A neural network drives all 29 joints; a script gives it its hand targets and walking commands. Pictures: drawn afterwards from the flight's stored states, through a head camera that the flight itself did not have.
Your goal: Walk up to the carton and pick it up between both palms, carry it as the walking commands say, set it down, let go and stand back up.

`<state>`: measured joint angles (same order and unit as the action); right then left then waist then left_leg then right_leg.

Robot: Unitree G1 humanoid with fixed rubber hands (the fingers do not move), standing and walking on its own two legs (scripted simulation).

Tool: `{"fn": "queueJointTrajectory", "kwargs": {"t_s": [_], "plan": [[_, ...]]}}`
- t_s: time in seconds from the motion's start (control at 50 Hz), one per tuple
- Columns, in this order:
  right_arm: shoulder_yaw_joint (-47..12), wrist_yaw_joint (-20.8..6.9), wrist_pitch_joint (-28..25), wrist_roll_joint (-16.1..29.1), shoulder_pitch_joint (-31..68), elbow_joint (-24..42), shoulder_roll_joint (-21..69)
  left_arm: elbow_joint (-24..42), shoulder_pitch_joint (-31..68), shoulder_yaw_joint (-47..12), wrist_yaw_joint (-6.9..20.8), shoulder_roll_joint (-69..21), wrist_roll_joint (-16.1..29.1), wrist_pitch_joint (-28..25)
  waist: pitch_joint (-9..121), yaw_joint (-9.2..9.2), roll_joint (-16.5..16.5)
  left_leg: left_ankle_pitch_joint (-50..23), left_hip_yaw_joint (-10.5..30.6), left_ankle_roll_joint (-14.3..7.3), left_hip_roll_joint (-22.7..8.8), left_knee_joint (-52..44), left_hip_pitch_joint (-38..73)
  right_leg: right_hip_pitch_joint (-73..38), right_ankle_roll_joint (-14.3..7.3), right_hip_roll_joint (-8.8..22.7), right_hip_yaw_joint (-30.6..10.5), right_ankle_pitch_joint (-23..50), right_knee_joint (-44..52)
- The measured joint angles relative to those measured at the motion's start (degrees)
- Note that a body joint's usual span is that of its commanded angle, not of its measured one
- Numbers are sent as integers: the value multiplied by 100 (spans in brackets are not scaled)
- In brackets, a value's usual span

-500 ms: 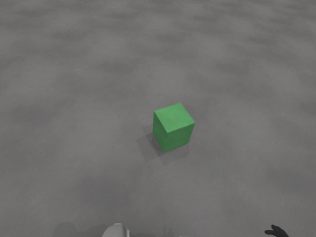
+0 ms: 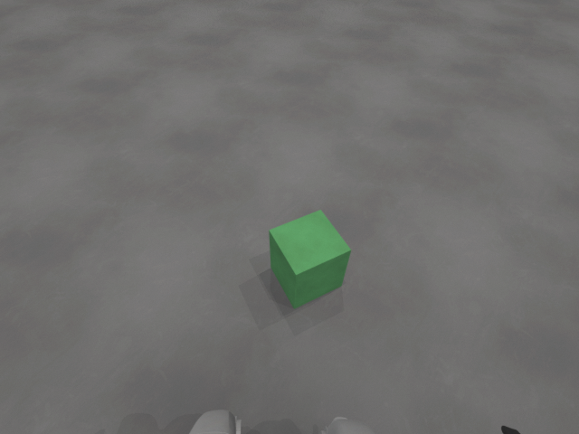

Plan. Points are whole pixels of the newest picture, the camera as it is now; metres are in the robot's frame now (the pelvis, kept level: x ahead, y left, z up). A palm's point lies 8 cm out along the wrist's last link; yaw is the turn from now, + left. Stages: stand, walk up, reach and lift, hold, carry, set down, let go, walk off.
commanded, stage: walk up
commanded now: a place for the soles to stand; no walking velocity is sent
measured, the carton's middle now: (307, 259) +0.76 -0.06 -0.61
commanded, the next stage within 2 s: none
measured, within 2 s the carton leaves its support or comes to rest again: neither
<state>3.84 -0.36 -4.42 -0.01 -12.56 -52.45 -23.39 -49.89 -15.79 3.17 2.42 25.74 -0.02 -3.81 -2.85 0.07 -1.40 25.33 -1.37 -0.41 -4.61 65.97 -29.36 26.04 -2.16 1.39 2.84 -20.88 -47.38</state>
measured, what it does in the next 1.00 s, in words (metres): walks ahead: left foot, then right foot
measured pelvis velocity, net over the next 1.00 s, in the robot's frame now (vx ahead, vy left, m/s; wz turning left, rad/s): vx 0.19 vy -0.03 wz -0.04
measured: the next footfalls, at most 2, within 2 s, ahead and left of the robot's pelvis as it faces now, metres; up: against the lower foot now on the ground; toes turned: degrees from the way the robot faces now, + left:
left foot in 0.20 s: +0.17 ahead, +0.16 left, +0.00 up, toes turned +5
right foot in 0.52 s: +0.20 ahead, -0.12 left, +0.00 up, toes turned -5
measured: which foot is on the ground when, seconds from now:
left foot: up 0.00-0.18, down 0.20-0.52, up 0.54-0.86, down 0.88-1.00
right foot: down 0.00-0.22, up 0.24-0.50, down 0.52-0.88, up 0.90-1.00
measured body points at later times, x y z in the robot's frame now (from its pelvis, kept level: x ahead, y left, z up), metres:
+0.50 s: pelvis +0.10 -0.01 -0.01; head +0.10 +0.00 +0.44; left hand +0.20 +0.33 -0.11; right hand +0.17 -0.35 -0.10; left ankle +0.13 +0.15 -0.70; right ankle +0.15 -0.11 -0.69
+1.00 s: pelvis +0.19 -0.03 -0.01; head +0.20 -0.02 +0.44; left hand +0.29 +0.29 -0.12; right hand +0.24 -0.37 -0.10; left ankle +0.26 +0.10 -0.70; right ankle +0.18 -0.12 -0.67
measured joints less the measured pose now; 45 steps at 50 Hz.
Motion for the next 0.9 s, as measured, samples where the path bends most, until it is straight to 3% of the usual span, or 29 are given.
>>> {"fn": "queueJointTrajectory", "kwargs": {"t_s": [0.08,0.16,0.2,0.24,0.32,0.46,0.52,0.6,0.66,0.74,0.82,0.88,0.9], "plan": [[-22,-1,-3,0,-2,5,-2,0,-4,-1,-49,-2,0,-6,-37,-3,5,1,0,0,-2,-263,-412,-100,-28,-36,4,-61,118],[-69,-1,-72,0,-4,8,-4,-1,-5,-2,-44,-3,0,31,-9,-5,9,-40,-46,0,-2,-1323,-340,-217,-28,-77,7,-218,112],[-34,3,-148,1,-38,7,-5,-2,7,-2,-22,-1,-1,78,45,-5,5,-401,-167,-3,10,-1999,-95,-233,-29,-78,7,-369,-29],[29,40,-235,1,-68,1,-2,-6,70,-2,2,-16,-1,148,-58,-7,-7,-891,-195,5,13,-1894,53,-194,-29,-54,5,-465,-627],[57,97,-208,1,-238,1,-2,0,233,-2,63,0,0,270,-118,-4,-60,-515,-238,-3,-14,-1820,525,24,-28,-42,-6,-478,-1636],[187,101,-168,0,-299,2,-1,0,324,-2,277,73,0,348,-154,-1,-96,-209,-243,-3,-33,-1821,960,47,-28,157,-10,-481,-1239],[211,101,-116,0,-297,2,1,5,269,-1,290,89,0,323,14,5,-105,-74,-243,0,-57,-1745,838,-20,-28,169,-17,-489,-412],[34,120,14,-1,-224,2,3,-2,102,0,138,35,0,196,-31,5,-44,147,6,-32,57,-353,305,-37,-58,71,101,-333,-461],[0,122,-11,0,-188,6,-2,0,-12,-1,39,-17,0,195,-17,1,-38,134,-1,-32,65,-43,-93,-91,-112,-14,110,-297,-258],[-36,121,-13,0,-189,6,-2,0,-37,-1,-36,-39,0,185,-58,-1,-35,135,-2,-32,64,-161,-427,-178,-159,-86,112,-327,-112],[-77,131,-68,0,-191,9,-5,0,-38,-3,-31,-40,-1,203,-53,-4,-30,118,-104,-32,63,-1012,-373,-281,-164,-138,116,-441,-88],[-35,198,-162,1,-223,7,-7,2,-9,-2,-7,-41,-1,282,-47,-4,-32,-754,-319,-40,76,-2015,32,-318,-165,-155,117,-614,-283],[-7,239,-198,1,-235,2,-4,1,49,-1,-7,-53,-1,314,-110,-4,-37,-982,-324,-28,77,-1954,77,-285,-165,-137,114,-621,-539]]}}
